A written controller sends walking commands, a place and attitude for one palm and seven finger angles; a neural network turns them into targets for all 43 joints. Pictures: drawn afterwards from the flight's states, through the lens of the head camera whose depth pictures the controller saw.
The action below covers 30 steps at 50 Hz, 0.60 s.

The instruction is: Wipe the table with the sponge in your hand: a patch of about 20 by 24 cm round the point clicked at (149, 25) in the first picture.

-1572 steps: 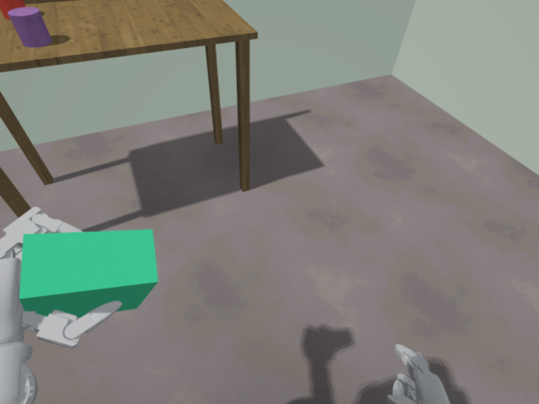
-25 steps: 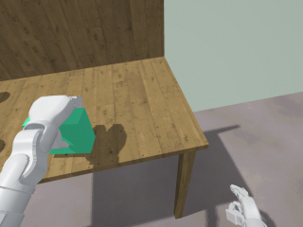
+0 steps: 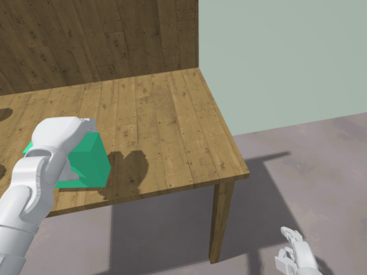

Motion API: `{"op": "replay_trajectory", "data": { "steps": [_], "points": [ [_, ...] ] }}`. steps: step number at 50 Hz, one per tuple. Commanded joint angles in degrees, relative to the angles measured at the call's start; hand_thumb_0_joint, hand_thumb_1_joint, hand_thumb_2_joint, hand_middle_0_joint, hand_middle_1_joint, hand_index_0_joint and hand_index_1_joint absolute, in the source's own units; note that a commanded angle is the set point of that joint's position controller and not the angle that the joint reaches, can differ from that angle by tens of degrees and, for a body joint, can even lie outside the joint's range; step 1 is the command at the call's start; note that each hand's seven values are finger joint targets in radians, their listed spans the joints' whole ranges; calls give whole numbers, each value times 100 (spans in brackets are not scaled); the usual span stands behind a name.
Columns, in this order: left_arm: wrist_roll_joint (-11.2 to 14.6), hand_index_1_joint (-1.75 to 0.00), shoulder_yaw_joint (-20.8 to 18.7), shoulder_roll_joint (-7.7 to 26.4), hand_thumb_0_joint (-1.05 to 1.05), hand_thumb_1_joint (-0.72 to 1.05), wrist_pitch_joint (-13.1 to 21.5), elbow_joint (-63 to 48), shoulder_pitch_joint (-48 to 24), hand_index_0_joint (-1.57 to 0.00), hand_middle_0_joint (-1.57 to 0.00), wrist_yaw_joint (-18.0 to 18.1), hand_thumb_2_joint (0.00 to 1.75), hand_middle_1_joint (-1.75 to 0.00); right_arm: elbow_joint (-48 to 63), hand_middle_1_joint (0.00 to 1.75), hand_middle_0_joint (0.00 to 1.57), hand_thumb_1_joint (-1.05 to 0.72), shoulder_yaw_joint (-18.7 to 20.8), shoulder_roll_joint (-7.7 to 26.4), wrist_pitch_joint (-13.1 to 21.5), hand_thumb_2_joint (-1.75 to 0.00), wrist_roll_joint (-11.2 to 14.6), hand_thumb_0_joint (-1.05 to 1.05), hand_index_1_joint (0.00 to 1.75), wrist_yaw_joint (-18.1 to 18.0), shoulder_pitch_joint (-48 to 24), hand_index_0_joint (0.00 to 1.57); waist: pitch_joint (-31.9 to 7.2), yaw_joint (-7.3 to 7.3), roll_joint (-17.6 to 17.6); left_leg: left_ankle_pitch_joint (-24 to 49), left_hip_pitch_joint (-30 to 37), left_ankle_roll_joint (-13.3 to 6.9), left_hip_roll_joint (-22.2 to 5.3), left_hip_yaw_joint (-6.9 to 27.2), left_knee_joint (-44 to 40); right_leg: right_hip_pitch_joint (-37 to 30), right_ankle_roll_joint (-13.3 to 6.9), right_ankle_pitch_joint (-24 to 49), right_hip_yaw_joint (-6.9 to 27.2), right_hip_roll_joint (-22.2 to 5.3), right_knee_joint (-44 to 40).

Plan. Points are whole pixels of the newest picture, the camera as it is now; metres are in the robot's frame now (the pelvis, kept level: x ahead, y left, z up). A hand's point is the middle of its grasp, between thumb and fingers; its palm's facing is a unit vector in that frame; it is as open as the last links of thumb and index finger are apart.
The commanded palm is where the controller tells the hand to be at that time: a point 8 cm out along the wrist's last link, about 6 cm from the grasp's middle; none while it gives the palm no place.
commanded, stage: lower the sponge onto the table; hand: left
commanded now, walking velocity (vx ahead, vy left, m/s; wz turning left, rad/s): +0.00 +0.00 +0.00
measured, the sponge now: (74, 166) +0.28 +0.30 +0.09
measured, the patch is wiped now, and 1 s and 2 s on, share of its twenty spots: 0.00 0.05 0.20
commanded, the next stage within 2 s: wipe forward along the first lane in 1.58 s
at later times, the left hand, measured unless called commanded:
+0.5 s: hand (66, 150) +0.29 +0.31 +0.13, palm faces -0.07 -0.01 -1.00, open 10.0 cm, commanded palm +0.28 +0.33 +0.23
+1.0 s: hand (63, 148) +0.30 +0.32 +0.13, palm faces -0.01 -0.01 -1.00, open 10.0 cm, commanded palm +0.27 +0.33 +0.21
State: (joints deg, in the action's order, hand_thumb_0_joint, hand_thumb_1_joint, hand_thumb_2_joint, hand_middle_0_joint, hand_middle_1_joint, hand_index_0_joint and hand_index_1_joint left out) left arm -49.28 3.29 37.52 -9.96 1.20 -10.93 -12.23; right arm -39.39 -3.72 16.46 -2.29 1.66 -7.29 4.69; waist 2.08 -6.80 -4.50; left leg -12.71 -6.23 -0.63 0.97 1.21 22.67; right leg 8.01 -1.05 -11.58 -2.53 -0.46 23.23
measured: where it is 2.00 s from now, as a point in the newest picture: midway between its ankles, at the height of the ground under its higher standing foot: outside the picture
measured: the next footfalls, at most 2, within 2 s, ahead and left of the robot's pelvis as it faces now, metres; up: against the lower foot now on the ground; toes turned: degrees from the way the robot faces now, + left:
none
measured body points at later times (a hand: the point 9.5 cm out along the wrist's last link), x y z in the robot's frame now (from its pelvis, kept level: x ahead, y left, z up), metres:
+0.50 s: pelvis +0.00 +0.00 +0.00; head +0.00 -0.03 +0.45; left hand +0.29 +0.30 +0.19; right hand +0.21 -0.23 -0.10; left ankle +0.00 +0.12 -0.74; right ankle +0.02 -0.11 -0.74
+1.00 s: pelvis +0.01 +0.01 +0.00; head +0.00 -0.02 +0.45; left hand +0.29 +0.31 +0.19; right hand +0.22 -0.21 -0.09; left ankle +0.00 +0.12 -0.74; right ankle +0.02 -0.11 -0.74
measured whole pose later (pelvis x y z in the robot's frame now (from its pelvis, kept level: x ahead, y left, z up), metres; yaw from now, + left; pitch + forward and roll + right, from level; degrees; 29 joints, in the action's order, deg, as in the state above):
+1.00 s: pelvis +0.01 +0.01 +0.00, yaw +0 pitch -3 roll +0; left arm -50.4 -0.2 37.0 -9.0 2.6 -9.7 -9.1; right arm -39.4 -3.1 15.7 -3.0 1.5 -6.5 4.7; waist 1.6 -6.8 -4.0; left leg -13.2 -6.6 -1.2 1.3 0.6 22.7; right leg 8.2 -0.5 -11.5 -1.9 -0.7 22.6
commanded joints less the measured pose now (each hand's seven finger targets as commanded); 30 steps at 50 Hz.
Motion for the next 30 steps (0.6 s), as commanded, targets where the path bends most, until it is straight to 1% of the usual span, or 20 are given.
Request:
{"op": "replay_trajectory", "data": {
  "steps": [1, 3, 4, 5, 8, 9, 11, 13, 14, 16, 18, 19, 20, 22, 23, 24, 26, 28, 29, 30],
  "points": [
    [-207, -160, -1937, 2372, 0, 10, 123, -734, -2974, -120, -120, 1123, 130, -160, 734, 30, 20, -90, 303, 541, 204, -90, 2, 0, 30, 42, -851, 20, -1478, -17, -732, 1465, -52, -15, 180, -55, -417, -849, -370, 674, 335, 202, -361],
    [-166, -160, -1985, 2377, 0, 10, -283, -330, -2662, -120, -120, 1278, 130, -160, 750, 30, 20, -90, 300, 583, 129, -90, 40, 0, 30, 155, -1079, 20, -1450, -141, -792, 1561, -148, 36, 183, -40, -438, -969, -443, 820, 591, 231, -321],
    [-144, -160, -1678, 2043, 0, 10, -487, -108, -2536, -120, -120, 1279, 130, -160, 721, 30, 20, -90, 271, 575, 80, -90, 33, 0, 30, 207, -1068, 20, -1433, -116, -580, 1632, -278, 57, 149, -125, -466, -1072, -393, 940, 443, 140, -256],
    [-75, -160, -1627, 1966, 0, 10, -688, -5, -2365, -120, -120, 1229, 130, -160, 688, 30, 20, -90, 295, 608, 6, -90, 37, 0, 30, 252, -1095, 20, -1465, -131, -467, 1647, -286, 50, 138, -118, -504, -1151, -371, 1052, 453, 150, -257],
    [6, -160, -1537, 1891, 0, 10, -1358, 255, -1652, -120, -120, 771, 130, -160, 866, 30, 20, -90, 281, 751, -149, -90, 96, 0, 30, 326, -1356, 20, -1377, -147, 128, 1474, -520, -19, 142, -104, -461, -1112, -300, 1164, 512, 160, -187],
    [38, -160, -1143, 1516, 0, 10, -1496, 260, -1547, -120, -120, 556, 130, -160, 921, 30, 20, -90, 250, 739, -176, -90, 112, 0, 30, 330, -1309, 20, -1244, -36, 381, 1397, -575, -57, 119, -193, -449, -1050, -206, 1113, 322, 81, -153],
    [110, -160, -993, 1473, 0, 10, -1614, -47, -1419, -120, -120, 196, 130, -160, 1021, 30, 20, -90, 298, 824, -197, -90, 146, 0, 30, 327, -1290, 20, -1302, 50, 503, 1283, -490, -129, 119, -184, -407, -956, -131, 1096, 256, 82, -154],
    [80, -160, -1065, 1596, 0, 10, -1603, -218, -1305, -120, -120, -120, 130, -160, 1158, 30, 20, -90, 283, 850, -157, -90, 167, 0, 30, 283, -1344, 20, -1350, 109, 640, 1183, -401, -202, 115, -167, -282, -755, -109, 994, 286, 132, -142],
    [54, -160, -922, 1572, 0, 10, -1483, -495, -1590, -120, -120, -246, 130, -160, 1174, 30, 20, -90, 245, 815, -108, -90, 179, 0, 30, 263, -1256, 20, -1489, 194, 693, 1207, -316, -240, 154, -208, -229, -768, -62, 942, 201, 89, -96],
    [-32, -160, -1133, 1924, 0, 10, -1085, -778, -1985, -120, -120, -321, 130, -160, 1128, 30, 20, -90, 285, 834, -58, -90, 122, 0, 30, 166, -1133, 20, -1495, 273, 678, 1089, -167, -292, 174, -167, -190, -615, -45, 795, 204, 112, -164],
    [-143, -160, -1484, 2327, 0, 10, -580, -1086, -2389, -120, -120, -223, 130, -160, 1183, 30, 20, -90, 251, 782, 78, -90, 98, 0, 30, 54, -1109, 20, -1505, 267, 508, 947, 15, -308, 158, -106, -135, -411, -98, 518, 294, 181, -260],
    [-192, -160, -1370, 2178, 0, 10, -282, -982, -2720, -120, -120, -127, 130, -160, 1136, 30, 20, -90, 159, 633, 170, -90, 87, 0, 30, 2, -1009, 20, -1591, 279, 458, 1010, 24, -306, 226, -160, -112, -473, -96, 416, 176, 130, -217],
    [-156, -160, -1545, 2260, 0, 10, -24, -851, -2633, -120, -120, 36, 130, -160, 1013, 30, 20, -90, 254, 651, 191, -90, 51, 0, 30, -52, -850, 20, -1412, 280, 349, 957, 62, -299, 199, -121, -159, -412, -128, 362, 200, 168, -287],
    [-202, -160, -1805, 2400, 0, 10, 344, -991, -2802, -120, -120, 390, 130, -160, 941, 30, 20, -90, 316, 625, 221, -90, 9, 0, 30, -90, -768, 20, -1546, 164, -146, 1070, 105, -214, 219, -83, -202, -494, -212, 447, 217, 200, -282],
    [-205, -160, -2143, 2697, 0, 10, 408, -1145, -2738, -120, -120, 568, 130, -160, 974, 30, 20, -90, 325, 623, 267, -90, 6, 0, 30, -63, -853, 20, -1666, 49, -523, 1150, 148, -179, 217, -19, -178, -577, -295, 487, 399, 252, -308],
    [-202, -160, -1892, 2330, 0, 10, 425, -984, -2802, -120, -120, 733, 130, -160, 918, 30, 20, -90, 278, 492, 287, -90, 6, 0, 30, -50, -823, 20, -1639, 80, -471, 1302, 70, -140, 229, -113, -167, -635, -271, 543, 242, 180, -246],
    [-137, -160, -2039, 2329, 0, 10, 337, -831, -2596, -120, -120, 1024, 130, -160, 806, 30, 20, -90, 381, 561, 215, -90, -11, 0, 30, 37, -759, 20, -1614, -11, -816, 1599, 18, -57, 184, -79, -260, -807, -324, 874, 297, 184, -257],
    [-142, -160, -2165, 2380, 0, 10, -17, -615, -2184, -120, -120, 1170, 130, -160, 822, 30, 20, -90, 373, 605, 153, -90, 16, 0, 30, 151, -965, 20, -1631, -135, -901, 1825, -78, 1, 186, -29, -269, -983, -409, 1105, 499, 218, -199],
    [-123, -160, -1781, 1905, 0, 10, -198, -516, -2030, -120, -120, 1173, 130, -160, 815, 30, 20, -90, 344, 555, 121, -90, 2, 0, 30, 191, -951, 20, -1646, -85, -593, 1892, -148, 6, 143, -129, -285, -1056, -341, 1196, 319, 120, -132],
    [-67, -160, -1808, 1908, 0, 10, -385, -405, -1787, -120, -120, 1155, 130, -160, 773, 30, 20, -90, 376, 603, 62, -90, 1, 0, 30, 230, -959, 20, -1591, -97, -501, 1872, -179, 8, 128, -117, -336, -1096, -327, 1272, 350, 136, -162]
  ]
}}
